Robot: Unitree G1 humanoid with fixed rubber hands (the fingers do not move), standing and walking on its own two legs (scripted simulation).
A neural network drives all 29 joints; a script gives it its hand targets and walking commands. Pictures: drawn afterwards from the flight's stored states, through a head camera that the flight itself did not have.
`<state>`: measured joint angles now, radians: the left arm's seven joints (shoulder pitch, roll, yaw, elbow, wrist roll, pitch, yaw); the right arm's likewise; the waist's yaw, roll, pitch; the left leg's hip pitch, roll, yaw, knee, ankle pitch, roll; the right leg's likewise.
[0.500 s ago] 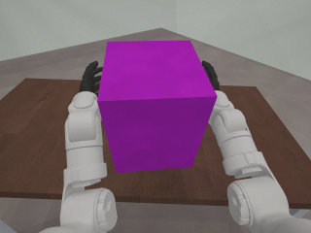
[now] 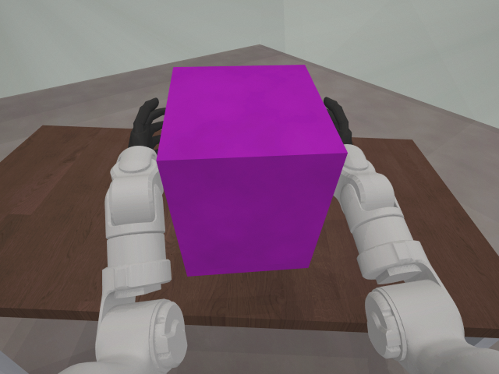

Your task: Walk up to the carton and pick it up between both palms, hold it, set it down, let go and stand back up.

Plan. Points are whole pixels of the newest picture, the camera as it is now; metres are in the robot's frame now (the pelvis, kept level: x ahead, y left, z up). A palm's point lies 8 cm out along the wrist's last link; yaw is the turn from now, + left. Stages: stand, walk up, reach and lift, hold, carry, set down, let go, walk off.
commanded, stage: hold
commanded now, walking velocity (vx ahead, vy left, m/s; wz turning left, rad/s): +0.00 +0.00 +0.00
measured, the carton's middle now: (244, 173) +0.36 +0.00 +0.19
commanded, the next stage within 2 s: none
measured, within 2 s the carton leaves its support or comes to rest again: neither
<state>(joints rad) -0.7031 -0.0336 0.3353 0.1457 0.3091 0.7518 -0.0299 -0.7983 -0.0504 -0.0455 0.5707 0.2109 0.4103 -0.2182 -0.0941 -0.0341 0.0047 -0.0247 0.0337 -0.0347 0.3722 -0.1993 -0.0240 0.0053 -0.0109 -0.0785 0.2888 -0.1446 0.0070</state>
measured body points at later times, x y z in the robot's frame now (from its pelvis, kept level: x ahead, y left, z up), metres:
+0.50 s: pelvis +0.00 +0.00 +0.00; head -0.06 +0.02 +0.45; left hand +0.38 +0.15 +0.23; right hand +0.38 -0.14 +0.22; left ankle +0.01 +0.13 -0.75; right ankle +0.02 -0.12 -0.75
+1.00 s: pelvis +0.00 +0.00 +0.00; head -0.06 +0.02 +0.45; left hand +0.38 +0.15 +0.23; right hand +0.38 -0.14 +0.23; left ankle +0.01 +0.13 -0.75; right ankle +0.02 -0.12 -0.75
